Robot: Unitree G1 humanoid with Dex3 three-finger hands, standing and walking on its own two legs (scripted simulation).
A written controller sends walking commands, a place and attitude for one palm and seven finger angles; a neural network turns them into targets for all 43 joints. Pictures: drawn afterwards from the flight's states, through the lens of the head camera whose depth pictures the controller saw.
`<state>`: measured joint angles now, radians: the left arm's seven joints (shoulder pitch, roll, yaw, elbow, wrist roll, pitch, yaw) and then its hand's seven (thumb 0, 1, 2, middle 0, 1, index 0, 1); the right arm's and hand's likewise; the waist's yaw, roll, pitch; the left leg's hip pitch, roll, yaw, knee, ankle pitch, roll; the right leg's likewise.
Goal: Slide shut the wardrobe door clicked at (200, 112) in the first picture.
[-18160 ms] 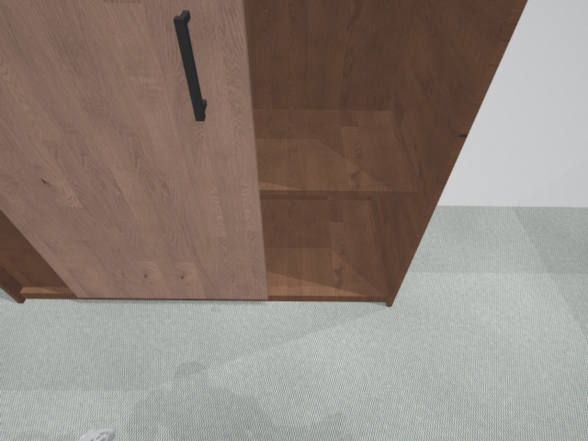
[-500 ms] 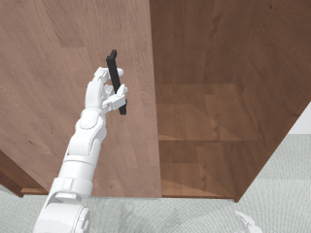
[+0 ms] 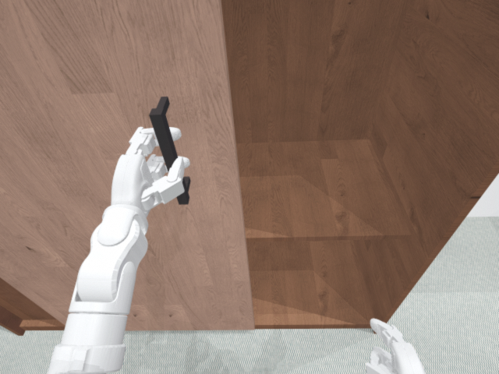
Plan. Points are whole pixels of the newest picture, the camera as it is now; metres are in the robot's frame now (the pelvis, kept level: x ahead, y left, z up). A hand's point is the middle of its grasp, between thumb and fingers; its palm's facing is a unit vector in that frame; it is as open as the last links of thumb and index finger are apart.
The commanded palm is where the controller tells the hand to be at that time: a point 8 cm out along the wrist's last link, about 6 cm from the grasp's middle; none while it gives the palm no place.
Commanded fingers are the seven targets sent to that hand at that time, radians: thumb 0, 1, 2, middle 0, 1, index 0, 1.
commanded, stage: tug the door sideways, standing still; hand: left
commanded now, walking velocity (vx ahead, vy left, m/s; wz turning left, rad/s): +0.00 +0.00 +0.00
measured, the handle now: (174, 155) +0.41 +0.14 +0.17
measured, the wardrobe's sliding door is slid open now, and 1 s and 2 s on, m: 0.46 0.46 0.34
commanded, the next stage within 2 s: step sideways, sliding the door along in 0.34 s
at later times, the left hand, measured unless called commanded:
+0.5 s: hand (184, 173) +0.36 +0.11 +0.18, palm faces +0.07 -0.99 -0.10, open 5.7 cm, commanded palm +0.35 +0.14 +0.17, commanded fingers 0.00 0.90 0.90 -0.45 -1.40 -0.45 -1.40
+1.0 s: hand (190, 173) +0.37 +0.10 +0.17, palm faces +0.16 -0.99 -0.06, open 5.9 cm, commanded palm +0.35 +0.09 +0.17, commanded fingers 0.00 0.90 0.90 -0.45 -1.40 -0.45 -1.40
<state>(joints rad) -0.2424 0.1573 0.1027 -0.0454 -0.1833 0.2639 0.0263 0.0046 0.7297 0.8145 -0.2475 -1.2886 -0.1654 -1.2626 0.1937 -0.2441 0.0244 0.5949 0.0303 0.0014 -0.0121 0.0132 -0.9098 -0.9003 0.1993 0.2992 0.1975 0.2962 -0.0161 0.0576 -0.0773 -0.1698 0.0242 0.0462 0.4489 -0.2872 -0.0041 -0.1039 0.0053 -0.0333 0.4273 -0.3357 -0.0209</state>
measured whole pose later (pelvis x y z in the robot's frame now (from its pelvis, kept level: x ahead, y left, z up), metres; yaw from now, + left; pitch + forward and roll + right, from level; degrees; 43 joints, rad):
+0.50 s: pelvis -0.01 +0.00 +0.00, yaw +7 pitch +2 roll +0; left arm -0.50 0.08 -0.07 0.18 -0.10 0.17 0.11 0.00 0.77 0.85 -0.41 -1.40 -0.29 -1.40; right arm 0.15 -0.20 0.03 0.65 0.01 0.01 0.00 0.01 -0.91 -0.90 0.20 0.30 0.20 0.30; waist 0.04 0.08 -0.03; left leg -0.23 -0.01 -0.06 0.50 -0.31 0.00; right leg -0.14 0.00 -0.07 0.52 -0.36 -0.01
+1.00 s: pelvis -0.05 -0.05 -0.02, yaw +8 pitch -4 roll +1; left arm -0.73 0.17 0.00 0.38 -0.11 -0.09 0.13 0.00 0.83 0.88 -0.44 -1.40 -0.18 -1.40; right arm 0.17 -0.22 -0.05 0.66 0.03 0.03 -0.02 0.01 -0.91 -0.90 0.20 0.30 0.20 0.30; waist 0.02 -0.01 0.24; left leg -0.24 0.02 0.04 0.64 -0.34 -0.01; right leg -0.45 0.04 0.01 1.06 -0.43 -0.05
